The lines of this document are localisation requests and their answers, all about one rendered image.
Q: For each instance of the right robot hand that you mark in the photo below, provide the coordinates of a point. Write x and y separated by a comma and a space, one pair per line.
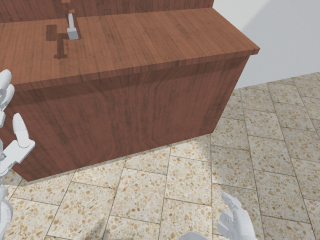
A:
234, 225

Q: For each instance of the tap lever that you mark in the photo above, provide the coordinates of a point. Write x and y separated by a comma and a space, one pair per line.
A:
72, 31

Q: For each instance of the left robot forearm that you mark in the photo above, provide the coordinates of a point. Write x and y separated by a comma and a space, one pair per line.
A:
6, 211

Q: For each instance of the left robot hand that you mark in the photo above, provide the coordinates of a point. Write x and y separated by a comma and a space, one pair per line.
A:
16, 150

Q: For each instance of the counter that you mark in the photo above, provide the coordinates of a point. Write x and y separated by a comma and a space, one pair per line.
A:
142, 74

